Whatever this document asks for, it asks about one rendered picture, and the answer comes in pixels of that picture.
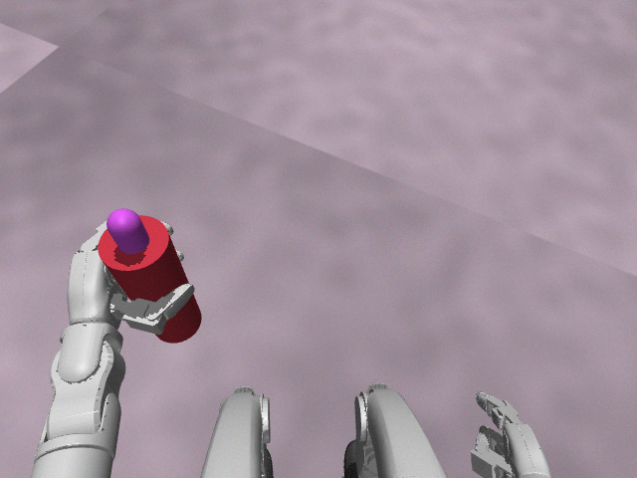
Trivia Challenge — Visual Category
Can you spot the left robot arm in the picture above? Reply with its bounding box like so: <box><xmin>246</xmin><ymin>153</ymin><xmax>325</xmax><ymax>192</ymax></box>
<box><xmin>31</xmin><ymin>322</ymin><xmax>125</xmax><ymax>478</ymax></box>

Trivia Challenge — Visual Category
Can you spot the right robot hand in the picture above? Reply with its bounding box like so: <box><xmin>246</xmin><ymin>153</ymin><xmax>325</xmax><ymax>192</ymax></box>
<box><xmin>471</xmin><ymin>391</ymin><xmax>551</xmax><ymax>478</ymax></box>

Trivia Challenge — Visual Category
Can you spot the bottle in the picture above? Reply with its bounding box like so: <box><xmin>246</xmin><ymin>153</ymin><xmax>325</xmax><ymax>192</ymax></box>
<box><xmin>98</xmin><ymin>209</ymin><xmax>202</xmax><ymax>344</ymax></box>

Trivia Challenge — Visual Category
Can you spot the left robot hand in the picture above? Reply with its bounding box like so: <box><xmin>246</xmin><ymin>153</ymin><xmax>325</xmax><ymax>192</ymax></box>
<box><xmin>68</xmin><ymin>221</ymin><xmax>194</xmax><ymax>335</ymax></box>

